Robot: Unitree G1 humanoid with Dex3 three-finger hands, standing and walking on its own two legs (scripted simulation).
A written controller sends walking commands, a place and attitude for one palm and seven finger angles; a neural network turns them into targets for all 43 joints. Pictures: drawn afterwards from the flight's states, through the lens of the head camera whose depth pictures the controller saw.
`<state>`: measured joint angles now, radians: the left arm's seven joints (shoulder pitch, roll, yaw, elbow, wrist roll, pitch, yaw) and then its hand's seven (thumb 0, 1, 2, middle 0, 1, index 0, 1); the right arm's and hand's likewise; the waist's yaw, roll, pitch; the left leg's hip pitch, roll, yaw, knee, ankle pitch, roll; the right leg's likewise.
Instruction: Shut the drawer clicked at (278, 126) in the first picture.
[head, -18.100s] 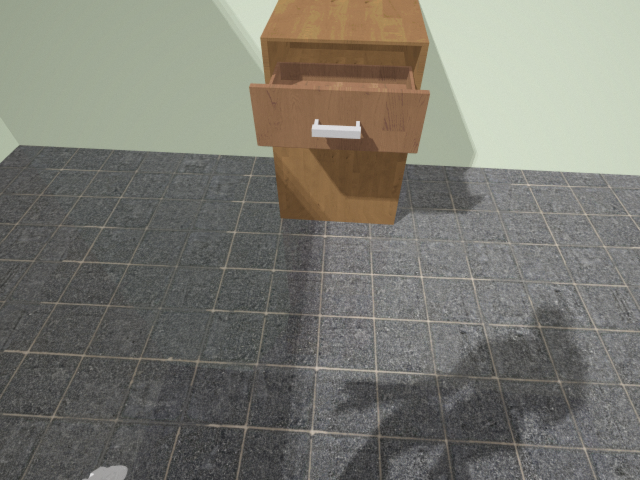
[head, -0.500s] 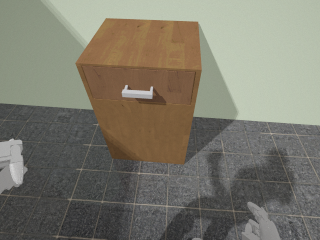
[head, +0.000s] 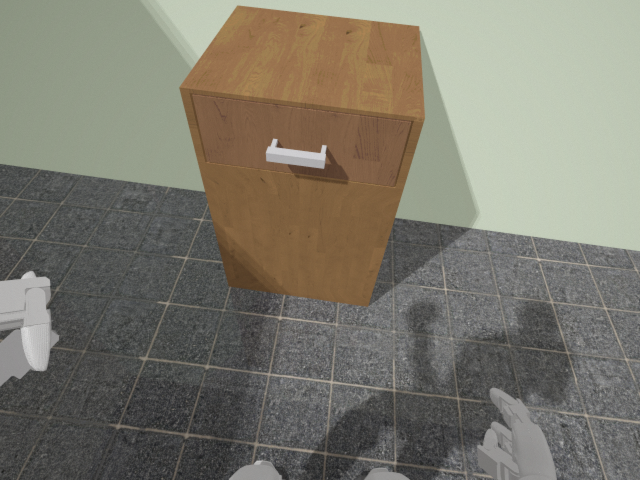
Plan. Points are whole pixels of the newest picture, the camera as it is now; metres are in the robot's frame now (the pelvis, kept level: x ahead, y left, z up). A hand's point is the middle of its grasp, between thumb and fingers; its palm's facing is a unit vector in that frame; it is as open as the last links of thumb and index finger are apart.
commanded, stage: step back with the hand held close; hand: left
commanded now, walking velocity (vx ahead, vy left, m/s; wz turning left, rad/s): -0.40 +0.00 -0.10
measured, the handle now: (297, 151) +0.77 +0.08 -0.08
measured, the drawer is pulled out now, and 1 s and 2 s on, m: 0.00 0.00 0.00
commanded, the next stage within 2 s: stop stepping back and stand still in 0.12 s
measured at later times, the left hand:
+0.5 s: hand out of the picture +0.11 +0.25 +0.19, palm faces +0.27 -0.81 -0.52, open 3.2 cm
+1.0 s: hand out of the picture +0.10 +0.27 +0.18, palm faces +0.32 -0.86 -0.40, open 3.2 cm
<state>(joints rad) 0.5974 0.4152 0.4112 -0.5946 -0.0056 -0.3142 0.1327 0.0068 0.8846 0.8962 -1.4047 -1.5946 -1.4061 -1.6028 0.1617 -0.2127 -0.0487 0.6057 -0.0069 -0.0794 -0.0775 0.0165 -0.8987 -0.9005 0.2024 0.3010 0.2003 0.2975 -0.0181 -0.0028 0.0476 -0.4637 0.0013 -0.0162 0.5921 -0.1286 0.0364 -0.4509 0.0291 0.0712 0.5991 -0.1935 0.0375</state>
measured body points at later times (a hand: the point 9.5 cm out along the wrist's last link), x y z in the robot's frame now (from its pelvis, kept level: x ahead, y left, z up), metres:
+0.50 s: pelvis -0.08 +0.02 +0.01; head -0.08 +0.04 +0.46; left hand +0.09 +0.30 +0.21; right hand +0.07 -0.23 -0.06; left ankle +0.05 +0.11 -0.71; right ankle -0.10 -0.14 -0.72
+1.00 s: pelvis -0.13 +0.04 +0.00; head -0.14 +0.06 +0.45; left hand +0.08 +0.31 +0.20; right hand -0.03 -0.22 -0.08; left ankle -0.06 +0.15 -0.72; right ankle -0.12 -0.06 -0.71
